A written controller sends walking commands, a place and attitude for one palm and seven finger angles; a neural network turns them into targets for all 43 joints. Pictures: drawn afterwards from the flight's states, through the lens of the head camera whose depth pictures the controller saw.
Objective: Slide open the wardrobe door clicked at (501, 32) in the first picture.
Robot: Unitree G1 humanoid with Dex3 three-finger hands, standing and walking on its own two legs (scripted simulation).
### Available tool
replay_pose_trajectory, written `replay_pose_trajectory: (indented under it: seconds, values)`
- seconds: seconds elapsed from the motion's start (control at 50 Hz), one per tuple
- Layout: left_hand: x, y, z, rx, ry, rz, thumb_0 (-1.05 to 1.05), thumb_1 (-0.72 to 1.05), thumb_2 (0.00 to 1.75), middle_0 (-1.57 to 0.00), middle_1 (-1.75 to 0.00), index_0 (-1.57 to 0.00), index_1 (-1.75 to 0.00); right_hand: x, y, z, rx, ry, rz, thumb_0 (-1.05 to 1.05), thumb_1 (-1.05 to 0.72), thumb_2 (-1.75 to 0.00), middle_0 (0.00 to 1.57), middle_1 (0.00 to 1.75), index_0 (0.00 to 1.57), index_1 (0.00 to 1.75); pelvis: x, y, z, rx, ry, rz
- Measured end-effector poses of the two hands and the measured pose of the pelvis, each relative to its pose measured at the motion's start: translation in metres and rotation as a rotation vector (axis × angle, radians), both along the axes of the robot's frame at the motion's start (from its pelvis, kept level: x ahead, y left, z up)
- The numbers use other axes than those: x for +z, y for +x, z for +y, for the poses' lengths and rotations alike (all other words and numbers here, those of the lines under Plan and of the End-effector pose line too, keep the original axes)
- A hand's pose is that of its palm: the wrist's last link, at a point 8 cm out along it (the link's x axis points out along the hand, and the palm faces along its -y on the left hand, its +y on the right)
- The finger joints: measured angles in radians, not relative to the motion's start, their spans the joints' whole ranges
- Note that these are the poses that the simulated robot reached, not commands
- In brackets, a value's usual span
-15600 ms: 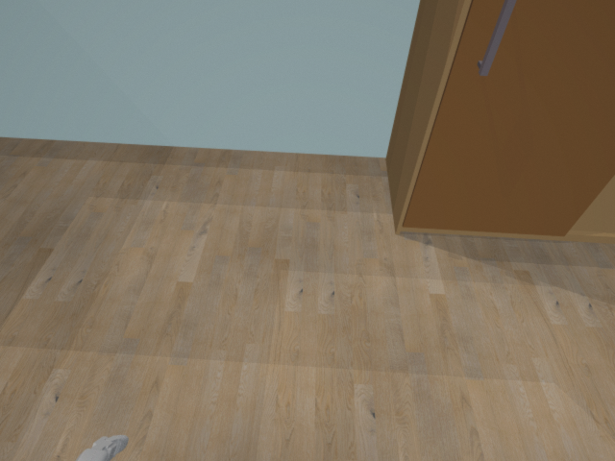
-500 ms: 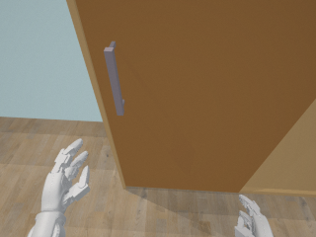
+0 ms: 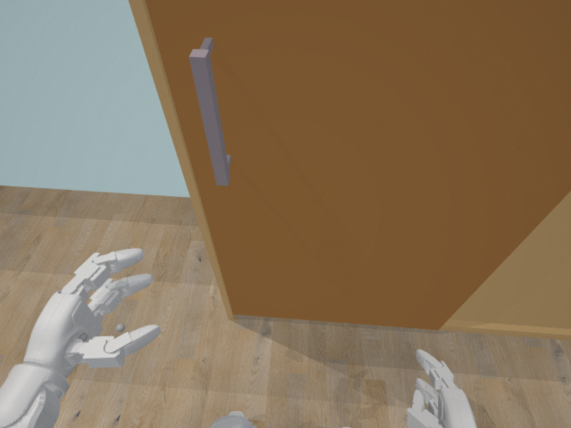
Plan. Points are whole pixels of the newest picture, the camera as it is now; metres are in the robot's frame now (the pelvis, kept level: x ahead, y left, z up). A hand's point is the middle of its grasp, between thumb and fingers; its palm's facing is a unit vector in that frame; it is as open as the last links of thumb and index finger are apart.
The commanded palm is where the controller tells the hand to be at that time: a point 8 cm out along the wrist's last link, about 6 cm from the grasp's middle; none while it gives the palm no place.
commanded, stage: raise the hand with hooked fingers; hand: left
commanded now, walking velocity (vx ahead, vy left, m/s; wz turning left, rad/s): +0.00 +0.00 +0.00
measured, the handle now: (216, 119) +0.52 +0.13 +0.15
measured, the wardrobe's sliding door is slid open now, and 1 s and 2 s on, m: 0.00 0.00 0.00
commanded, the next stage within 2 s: move the hooked fingers beside the handle in 1.32 s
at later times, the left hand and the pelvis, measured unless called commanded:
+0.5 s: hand (39, 275) +0.25 +0.28 +0.14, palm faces +0.04 -1.00 -0.07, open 13.5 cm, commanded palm +0.22 +0.32 +0.14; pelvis +0.01 +0.02 +0.02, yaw +1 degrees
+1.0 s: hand (41, 234) +0.28 +0.28 +0.18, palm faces -0.03 -1.00 -0.06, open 14.0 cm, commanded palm +0.25 +0.33 +0.18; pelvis +0.01 +0.00 +0.04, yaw +1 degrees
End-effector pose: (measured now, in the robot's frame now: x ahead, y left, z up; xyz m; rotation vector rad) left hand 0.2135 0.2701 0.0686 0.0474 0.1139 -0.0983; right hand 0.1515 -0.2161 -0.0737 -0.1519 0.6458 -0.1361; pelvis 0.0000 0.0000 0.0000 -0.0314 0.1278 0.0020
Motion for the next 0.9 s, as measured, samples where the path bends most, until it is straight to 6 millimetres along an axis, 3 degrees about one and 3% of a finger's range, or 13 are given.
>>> replay_pose_trajectory:
  seconds: [0.1, 0.16, 0.28, 0.46, 0.66, 0.8, 0.9]
  values:
    - [0.023, -0.007, 0.027, 0.142, 0.012, -0.092, 0.01, 0.08, 0.54, -0.26, -0.83, -0.26, -0.83, 0.006, -0.016, -0.009, -0.012, -0.044, 0.040, 0.02, -0.90, -0.89, 0.21, 0.30, 0.20, 0.30, 0.007, 0.006, 0.007, -0.002, 0.000, -0.010]
    - [0.029, -0.009, 0.031, 0.142, 0.026, -0.136, 0.00, 0.01, 0.51, -0.26, -0.87, -0.26, -0.87, 0.009, -0.015, -0.014, 0.012, -0.081, 0.046, 0.02, -0.90, -0.89, 0.21, 0.30, 0.20, 0.30, 0.008, 0.006, 0.011, 0.009, -0.005, -0.017]
    - [0.027, 0.002, 0.027, 0.035, 0.023, -0.086, 0.00, -0.13, 0.45, -0.27, -0.96, -0.27, -0.96, 0.026, 0.002, -0.015, 0.021, -0.119, -0.021, 0.02, -0.90, -0.89, 0.20, 0.30, 0.20, 0.30, 0.012, 0.005, 0.018, 0.014, -0.010, -0.040]
    - [0.075, 0.014, 0.058, 0.126, 0.026, -0.206, 0.00, -0.34, 0.36, -0.29, -1.10, -0.29, -1.10, 0.051, 0.034, 0.010, 0.071, -0.079, -0.138, 0.02, -0.90, -0.89, 0.20, 0.30, 0.20, 0.30, 0.023, 0.010, 0.019, 0.016, -0.007, -0.088]
    - [0.085, 0.024, 0.063, 0.095, 0.032, -0.114, -0.01, -0.47, 0.31, -0.30, -1.18, -0.29, -1.18, 0.051, 0.040, 0.022, 0.113, -0.051, -0.119, 0.02, -0.90, -0.89, 0.21, 0.30, 0.20, 0.30, 0.031, 0.009, 0.017, 0.022, -0.001, -0.118]
    - [0.117, 0.037, 0.076, 0.131, 0.034, -0.204, -0.01, -0.49, 0.30, -0.30, -1.19, -0.30, -1.19, 0.049, 0.030, 0.011, 0.098, -0.057, -0.073, 0.02, -0.90, -0.89, 0.21, 0.30, 0.20, 0.30, 0.036, 0.010, 0.010, 0.023, 0.003, -0.134]
    - [0.119, 0.048, 0.075, 0.109, 0.024, -0.146, -0.01, -0.50, 0.30, -0.30, -1.19, -0.30, -1.20, 0.046, 0.024, -0.002, 0.074, -0.060, -0.052, 0.02, -0.90, -0.89, 0.21, 0.30, 0.20, 0.30, 0.038, 0.011, 0.007, 0.022, 0.007, -0.133]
